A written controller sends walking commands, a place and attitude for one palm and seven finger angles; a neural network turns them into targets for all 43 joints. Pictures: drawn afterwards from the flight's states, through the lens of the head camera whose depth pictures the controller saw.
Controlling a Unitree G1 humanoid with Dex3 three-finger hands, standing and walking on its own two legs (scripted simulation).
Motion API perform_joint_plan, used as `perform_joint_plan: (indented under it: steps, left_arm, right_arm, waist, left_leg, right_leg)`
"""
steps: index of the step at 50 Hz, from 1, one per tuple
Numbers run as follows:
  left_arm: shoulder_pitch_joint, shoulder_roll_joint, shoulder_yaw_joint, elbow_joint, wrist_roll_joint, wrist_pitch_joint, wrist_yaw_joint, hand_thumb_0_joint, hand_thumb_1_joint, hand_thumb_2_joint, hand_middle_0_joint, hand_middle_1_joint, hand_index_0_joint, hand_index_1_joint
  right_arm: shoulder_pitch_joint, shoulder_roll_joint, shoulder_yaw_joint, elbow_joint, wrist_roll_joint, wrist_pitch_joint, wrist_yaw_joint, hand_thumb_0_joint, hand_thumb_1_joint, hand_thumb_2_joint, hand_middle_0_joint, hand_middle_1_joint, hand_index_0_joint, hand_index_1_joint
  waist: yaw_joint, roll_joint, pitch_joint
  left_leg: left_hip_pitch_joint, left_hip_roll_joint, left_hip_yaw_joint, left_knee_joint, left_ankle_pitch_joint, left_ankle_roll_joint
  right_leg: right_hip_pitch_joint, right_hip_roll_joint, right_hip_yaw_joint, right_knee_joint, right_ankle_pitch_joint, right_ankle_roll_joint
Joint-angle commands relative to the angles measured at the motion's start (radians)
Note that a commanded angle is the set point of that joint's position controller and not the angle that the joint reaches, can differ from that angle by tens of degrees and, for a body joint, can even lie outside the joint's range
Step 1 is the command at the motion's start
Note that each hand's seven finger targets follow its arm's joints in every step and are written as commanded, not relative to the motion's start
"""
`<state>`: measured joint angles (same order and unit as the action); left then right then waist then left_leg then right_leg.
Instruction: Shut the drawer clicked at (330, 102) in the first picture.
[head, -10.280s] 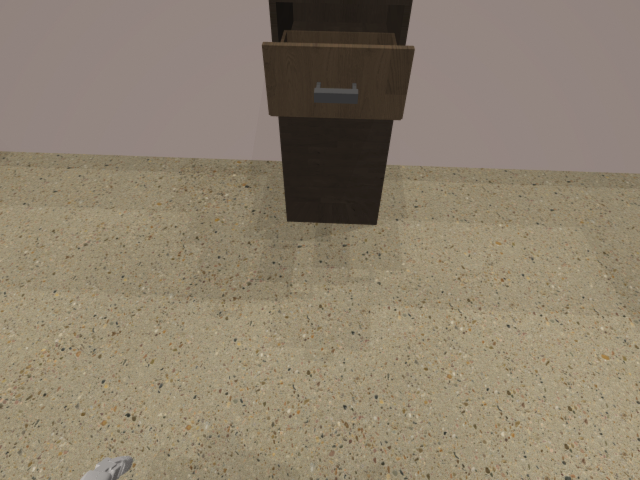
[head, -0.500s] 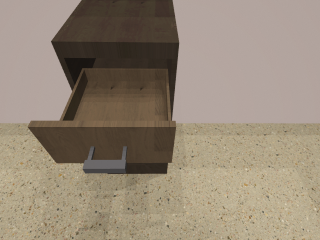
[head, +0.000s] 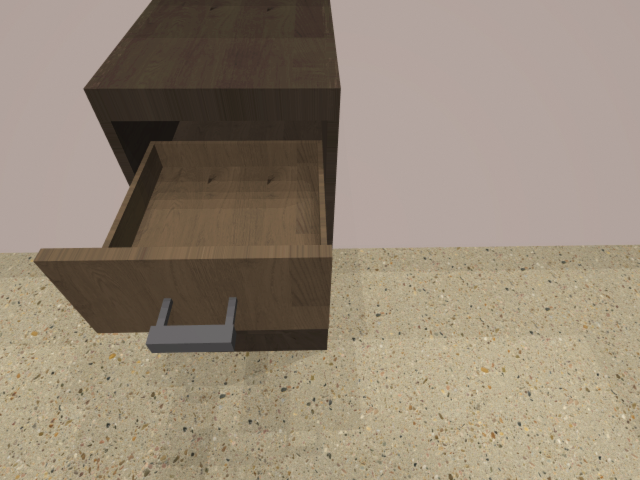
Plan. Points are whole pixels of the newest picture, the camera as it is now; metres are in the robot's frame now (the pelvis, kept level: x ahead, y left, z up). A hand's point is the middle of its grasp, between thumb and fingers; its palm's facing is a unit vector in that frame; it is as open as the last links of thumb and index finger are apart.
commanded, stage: look again from close up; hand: left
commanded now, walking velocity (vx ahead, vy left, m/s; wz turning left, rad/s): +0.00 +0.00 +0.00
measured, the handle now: (196, 322) +0.30 +0.19 +0.02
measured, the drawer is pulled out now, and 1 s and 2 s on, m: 0.30 0.29 0.29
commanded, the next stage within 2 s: raise the hand and make a fist in 0.06 s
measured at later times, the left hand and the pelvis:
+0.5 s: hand (214, 471) +0.14 +0.14 -0.04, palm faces +0.17 -0.98 +0.05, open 6.8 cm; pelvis -0.01 -0.03 -0.04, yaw +2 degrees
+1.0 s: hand (180, 453) +0.15 +0.16 +0.03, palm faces +0.16 -0.98 -0.08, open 3.8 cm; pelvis +0.00 -0.05 -0.05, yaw +4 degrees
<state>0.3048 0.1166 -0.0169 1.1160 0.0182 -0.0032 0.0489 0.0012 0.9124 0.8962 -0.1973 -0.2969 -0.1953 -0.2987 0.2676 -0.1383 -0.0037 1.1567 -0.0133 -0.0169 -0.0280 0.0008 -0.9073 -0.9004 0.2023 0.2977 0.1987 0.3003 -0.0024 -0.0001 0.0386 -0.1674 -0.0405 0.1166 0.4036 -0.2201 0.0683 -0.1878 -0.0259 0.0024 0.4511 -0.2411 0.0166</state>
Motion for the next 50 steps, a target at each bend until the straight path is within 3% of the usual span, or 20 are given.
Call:
perform_joint_plan:
  steps: [1,7,8,9,10,11,12,13,16,18,20,23,26,28,31,36,41,42,45,50]
  left_arm:
    - [0.082,0.095,0.018,-0.02,-0.003,-0.012,0.001,0.0,0.9,0.9,-0.2,-0.3,-0.2,-0.3]
    - [0.079,0.095,0.017,-0.021,-0.004,-0.015,0.0,0.0,0.9,0.9,-0.2,-0.3,-0.2,-0.3]
    - [0.119,0.134,0.017,0.004,0.011,-0.034,0.032,0.0,0.9,0.9,-0.2,-0.3,-0.2,-0.3]
    - [-0.578,0.346,0.128,-1.556,-0.195,-0.24,0.035,0.0,0.9,0.9,-0.22,-0.322,-0.22,-0.322]
    - [-0.212,0.267,0.103,-1.344,-0.119,-0.18,0.085,0.0,0.9,0.9,-0.24,-0.343,-0.24,-0.343]
    - [-0.149,0.209,0.06,-1.226,-0.126,-0.128,0.141,0.0,0.9,0.9,-0.26,-0.365,-0.26,-0.365]
    - [0.134,-0.017,-0.072,-1.018,-0.119,-0.024,0.137,0.0,0.9,0.9,-0.28,-0.387,-0.28,-0.387]
    - [0.025,-0.02,-0.097,-1.219,-0.166,-0.035,0.115,0.0,0.9,0.9,-0.3,-0.408,-0.3,-0.408]
    - [0.095,-0.001,-0.067,-1.225,-0.15,-0.165,0.076,0.0,0.9,0.9,-0.36,-0.473,-0.36,-0.473]
    - [0.353,-0.04,-0.037,-1.086,-0.175,-0.255,-0.007,0.0,0.9,0.9,-0.4,-0.517,-0.4,-0.517]
    - [0.544,-0.017,0.04,-1.042,-0.225,-0.381,-0.134,0.0,0.9,0.9,-0.44,-0.56,-0.44,-0.56]
    - [0.44,0.107,0.13,-1.267,-0.237,-0.57,-0.248,0.0,0.9,0.9,-0.5,-0.625,-0.5,-0.625]
    - [0.301,0.259,0.222,-1.539,-0.205,-0.704,-0.218,0.0,0.9,0.9,-0.56,-0.69,-0.56,-0.69]
    - [0.27,0.208,0.198,-1.57,-0.214,-0.727,-0.186,0.0,0.9,0.9,-0.6,-0.733,-0.6,-0.733]
    - [0.195,0.131,0.136,-1.563,-0.248,-0.715,-0.217,0.0,0.9,0.9,-0.66,-0.798,-0.66,-0.798]
    - [0.267,0.161,0.104,-1.423,-0.299,-0.507,-0.389,0.0,0.9,0.9,-0.76,-0.907,-0.76,-0.907]
    - [0.327,0.296,0.309,-1.489,-0.315,-0.311,-0.361,0.0,0.9,0.9,-0.86,-1.015,-0.86,-1.015]
    - [0.365,0.255,0.314,-1.515,-0.328,-0.303,-0.337,0.0,0.9,0.9,-0.88,-1.037,-0.88,-1.037]
    - [0.384,0.211,0.332,-1.532,-0.358,-0.327,-0.266,0.0,0.9,0.9,-0.94,-1.102,-0.94,-1.102]
    - [0.438,0.209,0.282,-1.575,-0.324,-0.406,-0.28,0.0,0.9,0.9,-1.04,-1.21,-1.04,-1.21]
  right_arm:
    - [0.071,-0.087,-0.012,-0.024,0.006,-0.008,-0.005,0.0,-0.9,-0.9,0.2,0.3,0.2,0.3]
    - [0.071,-0.087,-0.011,-0.018,0.006,-0.006,-0.004,0.0,-0.9,-0.9,0.2,0.3,0.2,0.3]
    - [-0.004,-0.122,-0.004,-0.104,0.013,-0.02,0.004,0.0,-0.9,-0.9,0.2,0.3,0.2,0.3]
    - [0.03,-0.303,-0.029,-0.482,0.054,-0.156,-0.041,0.0,-0.9,-0.9,0.2,0.3,0.2,0.3]
    - [-0.074,-0.205,0.012,-0.426,0.054,-0.253,-0.069,0.0,-0.9,-0.9,0.2,0.3,0.2,0.3]
    - [-0.063,-0.218,-0.015,-0.366,0.051,-0.286,-0.068,0.0,-0.9,-0.9,0.2,0.3,0.2,0.3]
    - [-0.024,-0.162,-0.012,-0.36,0.066,-0.288,-0.05,0.0,-0.9,-0.9,0.2,0.3,0.2,0.3]
    - [-0.035,-0.21,-0.007,-0.433,0.075,-0.299,-0.048,0.0,-0.9,-0.9,0.2,0.3,0.2,0.3]
    - [-0.08,-0.231,-0.03,-0.521,0.047,-0.352,-0.04,0.0,-0.9,-0.9,0.2,0.3,0.2,0.3]
    - [-0.099,-0.225,-0.052,-0.582,0.032,-0.346,-0.009,0.0,-0.9,-0.9,0.2,0.3,0.2,0.3]
    - [-0.129,-0.22,-0.073,-0.631,0.029,-0.319,0.023,0.0,-0.9,-0.9,0.2,0.3,0.2,0.3]
    - [-0.157,-0.22,-0.086,-0.726,0.023,-0.304,0.059,0.0,-0.9,-0.9,0.2,0.3,0.2,0.3]
    - [-0.128,-0.202,-0.086,-0.74,0.006,-0.302,0.058,0.0,-0.9,-0.9,0.2,0.3,0.2,0.3]
    - [-0.135,-0.187,-0.076,-0.75,0.012,-0.282,0.046,0.0,-0.9,-0.9,0.2,0.3,0.2,0.3]
    - [-0.131,-0.195,-0.061,-0.764,0.028,-0.276,0.031,0.0,-0.9,-0.9,0.2,0.3,0.2,0.3]
    - [-0.132,-0.223,-0.051,-0.804,0.067,-0.27,-0.017,0.0,-0.9,-0.9,0.2,0.3,0.2,0.3]
    - [-0.156,-0.188,-0.047,-0.81,0.071,-0.241,-0.05,0.0,-0.9,-0.9,0.2,0.3,0.2,0.3]
    - [-0.153,-0.169,-0.042,-0.811,0.067,-0.233,-0.051,0.0,-0.9,-0.9,0.2,0.3,0.2,0.3]
    - [-0.167,-0.15,-0.039,-0.788,0.07,-0.229,-0.051,0.0,-0.9,-0.9,0.2,0.3,0.2,0.3]
    - [-0.143,-0.165,-0.047,-0.774,0.067,-0.268,-0.033,0.0,-0.9,-0.9,0.2,0.3,0.2,0.3]
  waist:
    - [-0.003,-0.01,0.031]
    - [-0.002,-0.026,0.041]
    - [0.024,-0.105,0.031]
    - [-0.099,0.083,-0.509]
    - [-0.004,0.238,-0.437]
    - [-0.021,0.22,-0.331]
    - [-0.029,0.139,-0.17]
    - [-0.041,0.101,-0.067]
    - [-0.058,-0.048,0.008]
    - [0.011,-0.257,0.006]
    - [0.063,-0.347,-0.037]
    - [0.087,-0.077,-0.208]
    - [0.073,0.277,-0.328]
    - [0.021,0.233,-0.301]
    - [-0.057,0.106,-0.213]
    - [-0.055,-0.085,-0.228]
    - [0.038,-0.079,-0.356]
    - [0.051,-0.087,-0.356]
    - [0.056,-0.067,-0.249]
    - [0.038,-0.006,-0.239]
  left_leg:
    - [0.015,0.149,-0.164,-0.101,0.071,-0.021]
    - [0.011,0.148,-0.16,-0.096,0.053,-0.024]
    - [-0.082,0.168,-0.146,0.1,0.2,-0.047]
    - [0.22,0.049,-0.146,0.0,0.196,-0.052]
    - [0.207,0.089,-0.13,-0.041,0.229,-0.063]
    - [0.099,0.096,-0.148,-0.055,0.132,-0.094]
    - [0.001,0.104,-0.162,-0.066,0.001,-0.074]
    - [-0.084,0.095,-0.189,-0.053,-0.092,-0.064]
    - [-0.168,0.056,-0.19,0.069,-0.142,-0.047]
    - [-0.278,0.052,-0.17,0.164,-0.077,-0.06]
    - [-0.386,0.035,-0.129,0.252,-0.042,-0.075]
    - [-0.428,0.016,-0.095,0.363,0.022,-0.075]
    - [-0.372,0.036,-0.097,0.448,0.076,-0.063]
    - [-0.404,0.044,-0.122,0.489,0.012,-0.05]
    - [-0.487,0.039,-0.154,0.541,-0.131,-0.033]
    - [-0.56,0.029,-0.131,0.57,-0.203,-0.022]
    - [-0.489,0.028,-0.142,0.504,-0.07,-0.029]
    - [-0.481,0.03,-0.144,0.484,-0.041,-0.034]
    - [-0.456,0.037,-0.147,0.437,-0.021,-0.046]
    - [-0.414,0.035,-0.137,0.412,0.009,-0.04]
  right_leg:
    - [-0.058,-0.076,0.081,-0.079,0.097,-0.037]
    - [-0.067,-0.078,0.087,-0.089,0.082,-0.039]
    - [-0.018,-0.111,0.075,-0.073,0.323,-0.031]
    - [0.049,0.003,-0.008,0.021,0.228,-0.038]
    - [-0.002,0.026,-0.029,0.076,0.05,-0.061]
    - [-0.048,0.018,-0.055,0.088,-0.035,-0.052]
    - [-0.12,0.014,-0.069,0.072,-0.05,-0.045]
    - [-0.133,0.011,-0.084,0.059,-0.047,-0.042]
    - [-0.235,0.017,-0.089,0.045,-0.126,-0.042]
    - [-0.312,0.036,-0.118,0.121,-0.153,-0.042]
    - [-0.328,0.037,-0.108,0.191,-0.115,-0.041]
    - [-0.316,0.025,-0.058,0.337,0.02,-0.06]
    - [-0.408,0.033,-0.028,0.426,0.022,-0.075]
    - [-0.481,0.041,-0.026,0.428,-0.042,-0.073]
    - [-0.562,0.039,0.001,0.386,-0.169,-0.059]
    - [-0.448,-0.002,0.133,0.222,-0.337,-0.012]
    - [-0.244,-0.033,0.123,0.236,-0.093,0.012]
    - [-0.214,-0.034,0.101,0.249,-0.021,0.011]
    - [-0.232,-0.02,0.052,0.259,0.064,0.005]
    - [-0.262,-0.013,0.035,0.257,0.08,0.007]
